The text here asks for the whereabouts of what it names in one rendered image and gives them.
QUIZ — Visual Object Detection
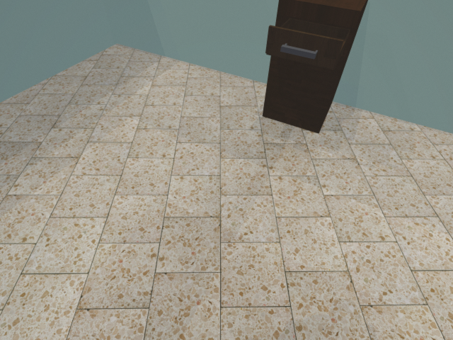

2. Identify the cabinet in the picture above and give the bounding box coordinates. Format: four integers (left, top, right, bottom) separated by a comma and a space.
263, 0, 368, 134

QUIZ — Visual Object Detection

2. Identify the drawer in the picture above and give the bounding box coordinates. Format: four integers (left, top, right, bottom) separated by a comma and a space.
265, 18, 350, 70

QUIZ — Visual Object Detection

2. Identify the handle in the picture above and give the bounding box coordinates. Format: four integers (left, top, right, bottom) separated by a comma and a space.
280, 43, 318, 59

